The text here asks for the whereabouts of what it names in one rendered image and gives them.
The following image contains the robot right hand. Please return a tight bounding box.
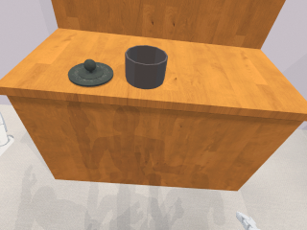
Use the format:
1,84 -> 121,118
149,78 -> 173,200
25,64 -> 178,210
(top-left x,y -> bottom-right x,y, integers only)
236,212 -> 260,230

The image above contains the table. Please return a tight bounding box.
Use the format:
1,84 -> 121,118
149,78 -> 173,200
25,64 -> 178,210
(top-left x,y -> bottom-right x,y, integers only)
0,0 -> 307,192

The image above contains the robot left hand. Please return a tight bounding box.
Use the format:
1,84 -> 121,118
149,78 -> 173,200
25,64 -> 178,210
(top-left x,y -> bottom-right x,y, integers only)
0,112 -> 14,156

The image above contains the knob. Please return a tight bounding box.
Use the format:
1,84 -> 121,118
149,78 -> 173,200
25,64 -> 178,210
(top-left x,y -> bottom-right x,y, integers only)
83,58 -> 96,72

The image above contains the lid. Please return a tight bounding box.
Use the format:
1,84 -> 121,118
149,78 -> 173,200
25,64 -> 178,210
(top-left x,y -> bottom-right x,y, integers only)
68,61 -> 114,87

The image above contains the pot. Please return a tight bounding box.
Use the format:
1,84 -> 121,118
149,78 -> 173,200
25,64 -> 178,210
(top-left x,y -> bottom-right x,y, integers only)
125,45 -> 168,89

